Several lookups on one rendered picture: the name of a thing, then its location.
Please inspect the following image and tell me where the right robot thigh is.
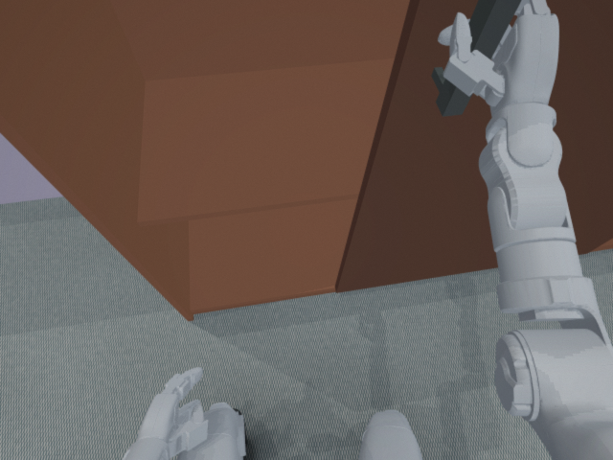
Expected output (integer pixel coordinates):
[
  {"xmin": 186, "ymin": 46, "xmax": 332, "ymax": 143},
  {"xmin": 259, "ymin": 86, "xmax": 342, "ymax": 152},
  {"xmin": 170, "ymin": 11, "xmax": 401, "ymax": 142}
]
[{"xmin": 358, "ymin": 411, "xmax": 422, "ymax": 460}]

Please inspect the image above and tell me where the robot right upper arm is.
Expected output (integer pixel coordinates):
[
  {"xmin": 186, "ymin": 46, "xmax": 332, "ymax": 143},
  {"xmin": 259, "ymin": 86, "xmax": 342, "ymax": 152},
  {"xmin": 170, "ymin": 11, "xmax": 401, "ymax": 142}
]
[{"xmin": 495, "ymin": 329, "xmax": 613, "ymax": 460}]

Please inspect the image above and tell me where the wardrobe door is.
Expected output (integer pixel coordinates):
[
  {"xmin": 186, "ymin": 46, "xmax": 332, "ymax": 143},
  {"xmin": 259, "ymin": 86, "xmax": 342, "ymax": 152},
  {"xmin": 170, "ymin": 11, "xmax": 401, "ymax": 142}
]
[{"xmin": 335, "ymin": 0, "xmax": 613, "ymax": 293}]

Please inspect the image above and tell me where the handle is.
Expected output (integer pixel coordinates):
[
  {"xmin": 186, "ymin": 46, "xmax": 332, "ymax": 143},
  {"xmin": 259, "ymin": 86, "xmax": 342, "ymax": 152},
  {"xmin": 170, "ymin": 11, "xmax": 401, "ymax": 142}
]
[{"xmin": 431, "ymin": 0, "xmax": 522, "ymax": 117}]

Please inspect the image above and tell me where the robot left hand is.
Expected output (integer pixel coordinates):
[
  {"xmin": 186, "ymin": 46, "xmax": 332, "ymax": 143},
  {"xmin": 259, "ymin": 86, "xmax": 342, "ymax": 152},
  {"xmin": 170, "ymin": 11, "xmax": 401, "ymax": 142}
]
[{"xmin": 137, "ymin": 367, "xmax": 208, "ymax": 459}]

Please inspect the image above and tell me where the robot right hand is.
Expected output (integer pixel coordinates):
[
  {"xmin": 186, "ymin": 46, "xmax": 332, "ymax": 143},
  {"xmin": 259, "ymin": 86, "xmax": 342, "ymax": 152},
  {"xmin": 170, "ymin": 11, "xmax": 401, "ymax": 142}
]
[{"xmin": 438, "ymin": 0, "xmax": 559, "ymax": 117}]

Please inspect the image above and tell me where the robot left forearm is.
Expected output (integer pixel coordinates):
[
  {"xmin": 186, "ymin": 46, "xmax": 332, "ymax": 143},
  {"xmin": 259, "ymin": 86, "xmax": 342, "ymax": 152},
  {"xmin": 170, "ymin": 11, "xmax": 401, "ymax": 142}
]
[{"xmin": 123, "ymin": 438, "xmax": 170, "ymax": 460}]

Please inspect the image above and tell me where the robot thigh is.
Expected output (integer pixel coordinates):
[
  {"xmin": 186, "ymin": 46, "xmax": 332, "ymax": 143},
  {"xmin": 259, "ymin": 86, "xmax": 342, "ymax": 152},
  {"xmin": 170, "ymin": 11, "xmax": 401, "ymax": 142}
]
[
  {"xmin": 358, "ymin": 411, "xmax": 422, "ymax": 460},
  {"xmin": 176, "ymin": 407, "xmax": 246, "ymax": 460}
]

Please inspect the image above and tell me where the left robot thigh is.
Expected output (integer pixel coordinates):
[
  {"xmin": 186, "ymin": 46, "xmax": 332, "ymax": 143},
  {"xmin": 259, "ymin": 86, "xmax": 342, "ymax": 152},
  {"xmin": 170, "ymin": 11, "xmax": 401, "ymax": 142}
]
[{"xmin": 176, "ymin": 407, "xmax": 246, "ymax": 460}]

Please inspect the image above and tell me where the robot right forearm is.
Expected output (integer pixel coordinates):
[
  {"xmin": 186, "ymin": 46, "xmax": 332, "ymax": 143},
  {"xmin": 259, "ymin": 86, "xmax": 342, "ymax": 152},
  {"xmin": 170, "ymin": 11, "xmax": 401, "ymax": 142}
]
[{"xmin": 479, "ymin": 102, "xmax": 613, "ymax": 357}]

